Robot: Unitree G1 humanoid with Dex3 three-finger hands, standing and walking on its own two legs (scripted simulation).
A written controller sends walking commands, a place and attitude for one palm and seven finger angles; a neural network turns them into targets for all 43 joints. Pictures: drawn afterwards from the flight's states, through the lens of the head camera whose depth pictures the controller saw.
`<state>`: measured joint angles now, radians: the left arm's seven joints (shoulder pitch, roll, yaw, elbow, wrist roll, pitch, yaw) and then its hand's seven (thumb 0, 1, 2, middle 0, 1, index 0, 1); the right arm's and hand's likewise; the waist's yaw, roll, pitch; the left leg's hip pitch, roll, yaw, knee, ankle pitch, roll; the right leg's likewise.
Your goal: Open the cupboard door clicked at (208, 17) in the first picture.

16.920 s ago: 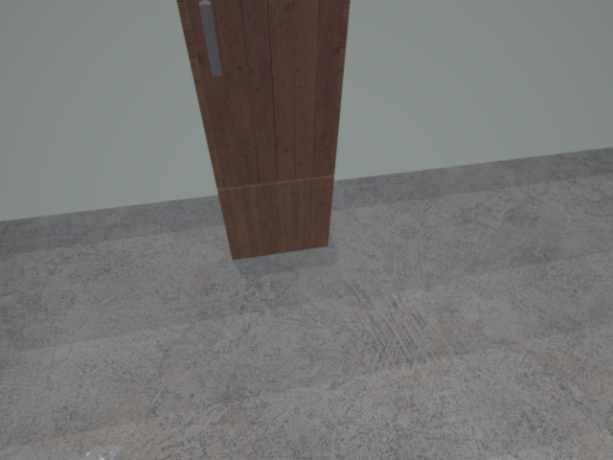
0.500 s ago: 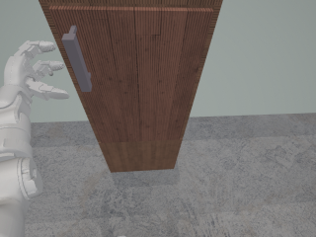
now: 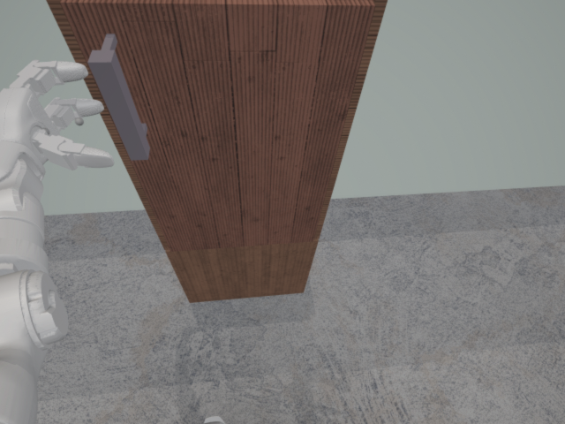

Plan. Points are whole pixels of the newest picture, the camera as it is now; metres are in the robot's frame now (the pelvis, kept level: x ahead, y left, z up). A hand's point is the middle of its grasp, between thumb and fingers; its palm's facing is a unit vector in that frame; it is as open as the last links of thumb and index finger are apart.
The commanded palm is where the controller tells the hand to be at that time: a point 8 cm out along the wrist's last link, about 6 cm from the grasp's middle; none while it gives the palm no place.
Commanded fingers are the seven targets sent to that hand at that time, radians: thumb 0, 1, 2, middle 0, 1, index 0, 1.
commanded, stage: slide the fingers in behind the handle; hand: left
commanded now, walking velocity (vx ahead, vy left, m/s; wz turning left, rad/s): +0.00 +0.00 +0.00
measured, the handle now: (126, 101) +0.52 +0.19 +0.16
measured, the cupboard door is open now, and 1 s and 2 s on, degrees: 0 0 0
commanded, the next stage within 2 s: close the thumb around the handle in 1.52 s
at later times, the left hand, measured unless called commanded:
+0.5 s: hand (99, 126) +0.46 +0.22 +0.16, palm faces +0.05 -1.00 +0.00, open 14.0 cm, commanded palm +0.44 +0.25 +0.16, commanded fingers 0.00 -0.50 0.30 -0.30 -1.20 -0.30 -1.20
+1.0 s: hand (139, 122) +0.47 +0.17 +0.16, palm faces +0.05 -1.00 +0.01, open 14.0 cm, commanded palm +0.44 +0.22 +0.16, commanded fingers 0.00 -0.50 0.30 -0.30 -1.20 -0.30 -1.20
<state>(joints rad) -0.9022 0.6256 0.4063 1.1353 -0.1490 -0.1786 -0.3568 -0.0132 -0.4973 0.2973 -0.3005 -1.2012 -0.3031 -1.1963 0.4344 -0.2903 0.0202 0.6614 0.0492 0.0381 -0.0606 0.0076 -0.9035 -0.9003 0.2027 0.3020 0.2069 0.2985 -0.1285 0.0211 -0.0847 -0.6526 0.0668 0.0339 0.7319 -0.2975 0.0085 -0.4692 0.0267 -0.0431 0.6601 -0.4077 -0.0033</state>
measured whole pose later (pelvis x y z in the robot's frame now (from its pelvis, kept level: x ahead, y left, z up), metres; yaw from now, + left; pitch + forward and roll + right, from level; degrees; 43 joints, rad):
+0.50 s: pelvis +0.00 +0.00 +0.00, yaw +2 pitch +10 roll -2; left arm -0.87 0.48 0.31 1.04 -0.17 -0.16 -0.26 -0.01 -0.50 0.30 -0.24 -1.18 -0.29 -1.19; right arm 0.36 -0.28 0.02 0.66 0.05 0.00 -0.04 0.01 -0.90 -0.90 0.20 0.30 0.21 0.30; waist -0.08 0.03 -0.09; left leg -0.62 0.05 0.01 0.73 -0.30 0.00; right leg -0.42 0.02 -0.07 0.67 -0.42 -0.01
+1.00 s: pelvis -0.01 -0.01 +0.00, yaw +0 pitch +10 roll -1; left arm -0.87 0.42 0.33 1.04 -0.14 -0.18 -0.18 -0.01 -0.50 0.30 -0.30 -1.20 -0.30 -1.20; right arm 0.41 -0.28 0.01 0.68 0.04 0.01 -0.04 0.01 -0.90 -0.90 0.20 0.30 0.21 0.30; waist -0.11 0.04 -0.08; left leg -0.60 0.07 0.03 0.71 -0.28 -0.01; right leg -0.43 0.03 -0.04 0.67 -0.41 -0.02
